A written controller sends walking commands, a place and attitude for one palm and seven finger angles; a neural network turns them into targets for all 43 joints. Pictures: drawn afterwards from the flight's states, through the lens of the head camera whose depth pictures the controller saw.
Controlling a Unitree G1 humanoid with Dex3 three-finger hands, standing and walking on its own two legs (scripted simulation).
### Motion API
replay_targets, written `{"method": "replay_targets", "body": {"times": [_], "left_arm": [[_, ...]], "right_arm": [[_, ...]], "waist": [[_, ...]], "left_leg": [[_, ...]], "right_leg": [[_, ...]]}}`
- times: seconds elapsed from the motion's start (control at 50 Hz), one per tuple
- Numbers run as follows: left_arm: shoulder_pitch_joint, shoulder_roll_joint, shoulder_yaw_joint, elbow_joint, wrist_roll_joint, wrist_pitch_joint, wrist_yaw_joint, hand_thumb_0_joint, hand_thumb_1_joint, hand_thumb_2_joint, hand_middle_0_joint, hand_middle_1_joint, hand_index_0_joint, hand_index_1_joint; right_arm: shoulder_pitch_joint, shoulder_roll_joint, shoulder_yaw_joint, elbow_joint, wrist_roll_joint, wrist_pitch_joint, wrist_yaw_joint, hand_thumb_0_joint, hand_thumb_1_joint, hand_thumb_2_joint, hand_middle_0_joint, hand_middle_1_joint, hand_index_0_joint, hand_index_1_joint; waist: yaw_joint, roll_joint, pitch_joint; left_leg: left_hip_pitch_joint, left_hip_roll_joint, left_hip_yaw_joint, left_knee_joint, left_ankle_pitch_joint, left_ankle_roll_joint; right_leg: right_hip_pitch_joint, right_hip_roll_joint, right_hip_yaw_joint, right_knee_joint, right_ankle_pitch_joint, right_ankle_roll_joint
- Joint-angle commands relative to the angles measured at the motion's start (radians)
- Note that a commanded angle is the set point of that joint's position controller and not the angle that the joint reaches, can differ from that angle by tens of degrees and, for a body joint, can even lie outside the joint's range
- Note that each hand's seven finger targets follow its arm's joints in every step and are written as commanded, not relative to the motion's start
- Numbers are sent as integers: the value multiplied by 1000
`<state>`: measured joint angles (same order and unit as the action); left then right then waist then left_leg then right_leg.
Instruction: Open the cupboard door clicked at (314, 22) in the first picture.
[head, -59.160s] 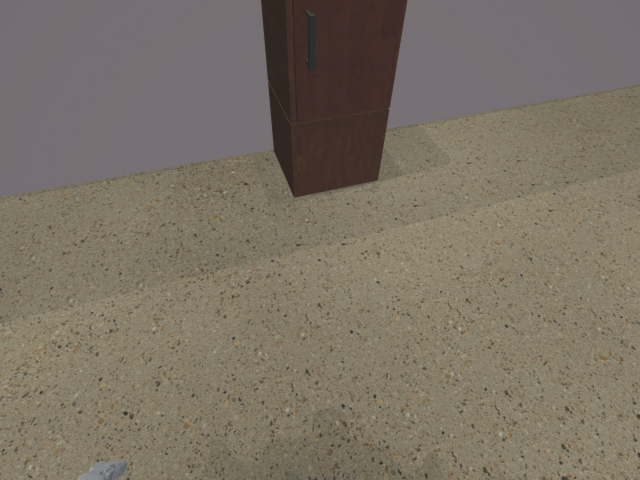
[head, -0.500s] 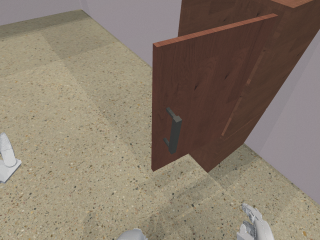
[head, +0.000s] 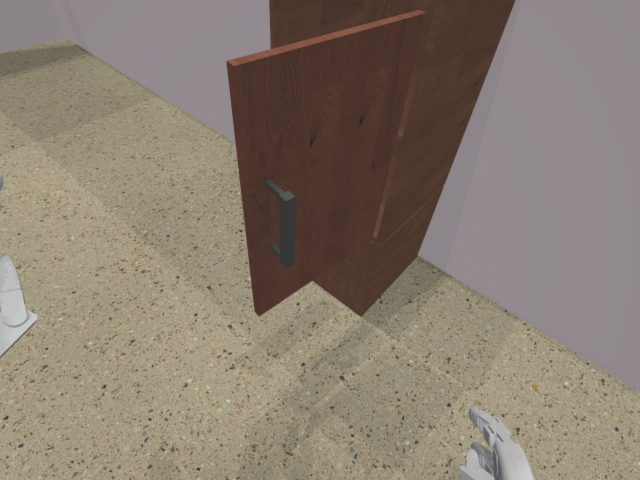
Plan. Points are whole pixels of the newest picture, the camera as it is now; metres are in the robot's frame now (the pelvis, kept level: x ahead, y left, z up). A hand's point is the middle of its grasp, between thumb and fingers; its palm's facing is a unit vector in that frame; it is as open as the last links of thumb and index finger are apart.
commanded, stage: stop stepping back and stand still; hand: left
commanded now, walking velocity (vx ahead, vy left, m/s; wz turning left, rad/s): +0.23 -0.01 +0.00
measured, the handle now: (280, 226) +0.54 +0.10 -0.03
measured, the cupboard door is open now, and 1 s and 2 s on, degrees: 83 83 83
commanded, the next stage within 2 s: let the arm hang, fingers relaxed in 0.60 s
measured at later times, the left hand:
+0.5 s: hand out of the picture +0.15 +0.27 +0.18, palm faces +0.47 -0.76 -0.44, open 7.4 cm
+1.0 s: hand out of the picture -0.03 +0.19 -0.16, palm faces +0.03 -0.98 -0.18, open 7.2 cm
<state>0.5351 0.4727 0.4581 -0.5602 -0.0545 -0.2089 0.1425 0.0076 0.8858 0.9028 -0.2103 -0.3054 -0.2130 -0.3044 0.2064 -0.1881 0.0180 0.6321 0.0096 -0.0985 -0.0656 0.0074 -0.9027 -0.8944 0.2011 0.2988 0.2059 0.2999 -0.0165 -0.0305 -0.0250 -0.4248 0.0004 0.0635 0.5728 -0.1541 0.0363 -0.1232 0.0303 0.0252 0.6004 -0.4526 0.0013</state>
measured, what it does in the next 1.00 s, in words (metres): steps on the spot: left foot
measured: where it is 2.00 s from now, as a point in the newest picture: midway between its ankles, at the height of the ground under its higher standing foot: outside the picture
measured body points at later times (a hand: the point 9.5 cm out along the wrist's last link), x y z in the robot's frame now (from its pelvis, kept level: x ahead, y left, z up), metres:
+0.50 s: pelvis -0.05 +0.00 +0.01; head -0.06 +0.00 +0.46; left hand +0.12 +0.31 +0.20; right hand +0.09 -0.25 -0.08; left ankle -0.04 +0.13 -0.72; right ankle -0.07 -0.10 -0.72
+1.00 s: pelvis -0.07 +0.02 +0.01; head -0.06 +0.03 +0.46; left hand -0.03 +0.24 -0.14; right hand +0.02 -0.24 -0.12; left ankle -0.04 +0.13 -0.72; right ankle -0.07 -0.10 -0.72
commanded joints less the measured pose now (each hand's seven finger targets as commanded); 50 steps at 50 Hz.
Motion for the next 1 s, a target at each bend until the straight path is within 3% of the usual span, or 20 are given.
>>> {"method": "replay_targets", "body": {"times": [0.0, 0.04, 0.08, 0.1, 0.12, 0.14, 0.16, 0.2, 0.24, 0.3, 0.34, 0.38, 0.42, 0.46, 0.66, 0.68, 0.7, 0.74, 0.8, 0.98], "left_arm": [[5, 147, 123, -96, -18, -26, 23, 0, 900, 900, -200, -300, -200, -300], [18, 152, 130, -151, -6, -39, 30, 0, 900, 900, -200, -300, -200, -300], [81, 131, 116, -154, 1, -32, 28, 0, 900, 900, -200, -300, -200, -300], [100, 133, 112, -169, 6, -31, 25, 0, 900, 900, -200, -300, -200, -300], [106, 190, 156, -191, 9, -35, 29, 0, 900, 900, -200, -300, -200, -300], [90, 189, 149, -206, 9, -38, 31, 0, 900, 900, -200, -300, -200, -300], [54, 171, 142, -194, 9, -40, 36, 0, 900, 900, -200, -300, -200, -300], [-32, 151, 128, -97, 25, -62, 45, 0, 900, 900, -200, -300, -200, -300], [-111, 138, 92, -34, 38, -71, 44, 0, 900, 900, -200, -300, -200, -300], [-124, 110, 61, 12, 41, -73, 51, 0, 900, 900, -200, -300, -200, -300], [-110, 105, 54, -11, 34, -74, 48, 0, 900, 900, -200, -300, -200, -300], [-106, 117, 70, -77, 26, -81, 43, 0, 900, 900, -200, -300, -200, -300], [-38, 129, 97, -76, 27, -78, 33, 0, 900, 900, -200, -300, -200, -300], [-66, 108, 76, -115, 29, -76, 31, 0, 900, 900, -200, -300, -200, -300], [-21, 86, 70, -74, 9, -53, 27, 0, 900, 900, -200, -300, -200, -300], [-96, -73, -352, 679, 103, 116, -115, 0, 900, 900, -200, -300, -200, -300], [-92, -111, -341, 714, 90, 187, -138, 0, 900, 900, -200, -300, -200, -300], [-151, -126, -360, 793, 92, 198, -147, 0, 900, 900, -200, -300, -200, -300], [-234, -79, -364, 985, 94, 191, -148, 0, 900, 900, -200, -300, -200, -300], [-269, -126, -424, 1483, 70, 206, -125, 0, 900, 900, -200, -300, -200, -300]], "right_arm": [[-89, -142, -51, -151, -17, -87, -14, 0, -900, -900, 200, 300, 200, 300], [-100, -137, -49, -161, -24, -89, -16, 0, -900, -900, 200, 300, 200, 300], [-95, -147, -57, -174, -18, -76, -14, 0, -900, -900, 200, 300, 200, 300], [-92, -142, -61, -183, -16, -68, -12, 0, -900, -900, 200, 300, 200, 300], [-97, -138, -69, -188, -18, -60, -7, 0, -900, -900, 200, 300, 200, 300], [-79, -136, -78, -168, -17, -52, -6, 0, -900, -900, 200, 300, 200, 300], [-47, -147, -81, -141, -23, -50, -7, 0, -900, -900, 200, 300, 200, 300], [-17, -134, -66, -113, -25, -64, -10, 0, -900, -900, 200, 300, 200, 300], [-33, -136, -67, -109, -20, -81, -29, 0, -900, -900, 200, 300, 200, 300], [-34, -130, -66, -99, -22, -103, -43, 0, -900, -900, 200, 300, 200, 300], [-33, -142, -71, -104, -18, -111, -43, 0, -900, -900, 200, 300, 200, 300], [-43, -166, -81, -126, -12, -112, -34, 0, -900, -900, 200, 300, 200, 300], [-41, -145, -67, -111, -12, -107, -27, 0, -900, -900, 200, 300, 200, 300], [-52, -139, -57, -122, -10, -108, -19, 0, -900, -900, 200, 300, 200, 300], [-64, -122, -48, -148, -9, -84, -8, 0, -900, -900, 200, 300, 200, 300], [-146, -295, -105, 90, -7, -101, 76, 0, -900, -900, 200, 300, 200, 300], [-70, -240, -104, 94, -11, -35, 73, 0, -900, -900, 200, 300, 200, 300], [-59, -229, -83, 93, -26, 3, 64, 0, -900, -900, 200, 300, 200, 300], [-98, -235, -64, 121, -37, 37, 63, 0, -900, -900, 200, 300, 200, 300], [-48, -140, -26, 326, -36, 95, 48, 0, -900, -900, 200, 300, 200, 300]], "waist": [[10, 251, -95], [16, 265, -40], [16, 266, -26], [11, 201, -22], [11, 24, -32], [16, -171, 10], [4, -155, 55], [-19, -23, 50], [-10, -56, 63], [9, -39, 58], [12, -25, 50], [17, 10, -5], [13, 123, -31], [9, 123, -11], [7, 85, -54], [-19, 74, 4], [1, 90, -51], [16, 27, -68], [26, -177, -53], [13, 157, -2]], "left_leg": [[200, 262, -385, -375, -90, 69], [-12, 214, -315, -486, -469, 28], [-146, 125, -171, -418, -510, -21], [-141, 63, -103, -285, -460, -39], [-67, 0, -47, -19, -342, -52], [-62, -23, -60, 286, -231, -60], [-138, -6, -83, 448, -193, -65], [-104, 53, -86, 413, -182, -56], [-9, 54, -31, 223, -173, -34], [154, 10, 41, -15, -158, -11], [210, 37, -6, -142, -168, 9], [247, 108, -91, -143, 39, 26], [228, 112, -92, -151, 47, 23], [179, 133, -119, -170, 81, 21], [215, 85, -45, -137, 113, -27], [125, 99, -68, 7, 234, -18], [177, 113, -64, -27, 236, -21], [113, 145, -131, -75, 205, 25], [113, 115, -149, -76, 143, 27], [196, 82, -127, -189, -17, -13]], "right_leg": [[-156, 11, -12, 127, -112, 15], [6, 24, -64, 45, -73, -14], [147, 33, -111, -98, -19, -33], [115, -12, -63, -194, -40, -52], [-33, -136, 126, -338, -201, -97], [-214, -326, 421, -478, -352, -185], [-246, -373, 455, -487, -275, -219], [-257, -305, 278, -412, -136, -167], [-252, -255, 184, -366, -94, -136], [-237, -218, 165, -327, -95, -121], [-194, -179, 145, -253, 19, -78], [-126, -105, 83, -145, 252, -32], [-114, -79, 45, -124, 291, -16], [-77, -50, -2, -94, 320, -5], [-44, -69, 42, -183, 475, -9], [-163, -140, -20, -42, 573, -25], [-188, -133, 23, -55, 497, -31], [-147, -99, -28, -27, 351, -25], [-108, -120, 8, -96, 331, -39], [-74, -135, 37, -237, 210, -42]]}}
